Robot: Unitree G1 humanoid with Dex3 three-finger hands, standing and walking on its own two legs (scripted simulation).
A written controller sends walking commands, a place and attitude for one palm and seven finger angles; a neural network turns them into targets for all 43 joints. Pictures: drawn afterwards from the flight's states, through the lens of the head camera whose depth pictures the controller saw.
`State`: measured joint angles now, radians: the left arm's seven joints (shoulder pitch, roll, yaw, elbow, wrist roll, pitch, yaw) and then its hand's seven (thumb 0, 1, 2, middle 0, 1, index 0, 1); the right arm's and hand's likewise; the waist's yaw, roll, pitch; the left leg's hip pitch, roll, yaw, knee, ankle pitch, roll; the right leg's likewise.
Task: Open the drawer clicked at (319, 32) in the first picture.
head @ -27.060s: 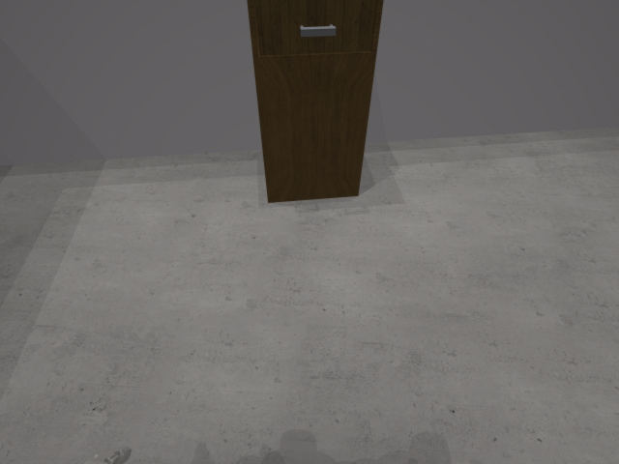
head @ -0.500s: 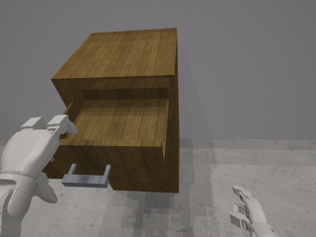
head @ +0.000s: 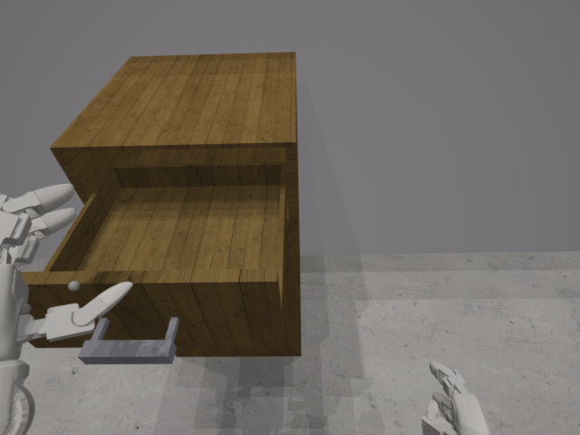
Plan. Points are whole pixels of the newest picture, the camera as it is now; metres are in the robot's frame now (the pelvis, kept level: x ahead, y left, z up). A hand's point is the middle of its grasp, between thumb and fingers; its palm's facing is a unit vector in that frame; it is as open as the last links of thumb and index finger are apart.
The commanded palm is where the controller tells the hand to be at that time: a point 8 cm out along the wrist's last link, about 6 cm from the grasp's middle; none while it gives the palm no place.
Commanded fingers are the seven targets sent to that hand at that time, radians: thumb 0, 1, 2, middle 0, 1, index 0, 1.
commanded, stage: draw the hand back to the body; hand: left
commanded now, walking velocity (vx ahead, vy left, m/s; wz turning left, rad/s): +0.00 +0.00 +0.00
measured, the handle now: (133, 338) +0.23 +0.25 +0.02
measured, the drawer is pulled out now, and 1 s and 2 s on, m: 0.29 0.29 0.29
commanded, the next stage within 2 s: step back with the hand held close in 0.48 s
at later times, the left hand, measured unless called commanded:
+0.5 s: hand (51, 304) +0.17 +0.24 +0.20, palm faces +0.48 -0.80 -0.36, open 7.6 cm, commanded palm +0.12 +0.28 +0.21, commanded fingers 0.00 0.90 0.90 -0.20 -0.30 -0.20 -0.30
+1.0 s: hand (18, 332) +0.14 +0.26 +0.19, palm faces +0.39 -0.76 -0.53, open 7.4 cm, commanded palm +0.08 +0.31 +0.21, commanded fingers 0.00 0.90 0.90 -0.20 -0.30 -0.20 -0.30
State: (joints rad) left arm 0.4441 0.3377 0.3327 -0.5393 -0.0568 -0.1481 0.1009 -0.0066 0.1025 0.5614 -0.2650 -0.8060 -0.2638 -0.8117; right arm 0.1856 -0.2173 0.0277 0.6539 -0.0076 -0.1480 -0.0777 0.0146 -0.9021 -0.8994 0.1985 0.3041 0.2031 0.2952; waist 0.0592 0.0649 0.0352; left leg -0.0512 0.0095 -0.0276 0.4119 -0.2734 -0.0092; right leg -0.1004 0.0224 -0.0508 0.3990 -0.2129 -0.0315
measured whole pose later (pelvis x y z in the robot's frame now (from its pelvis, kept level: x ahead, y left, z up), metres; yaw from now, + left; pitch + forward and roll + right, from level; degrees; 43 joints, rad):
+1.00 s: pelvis -0.04 +0.02 -0.01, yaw +1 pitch +1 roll +0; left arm 0.61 0.44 0.46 -0.70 -0.05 -0.20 0.12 0.01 0.88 0.90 -0.21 -0.30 -0.21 -0.31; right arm 0.18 -0.22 -0.01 0.56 0.01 -0.06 -0.08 0.01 -0.90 -0.90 0.20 0.30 0.20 0.29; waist 0.01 -0.01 0.03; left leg -0.31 -0.05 -0.03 0.52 -0.24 0.03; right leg -0.35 -0.04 -0.05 0.52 -0.19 0.00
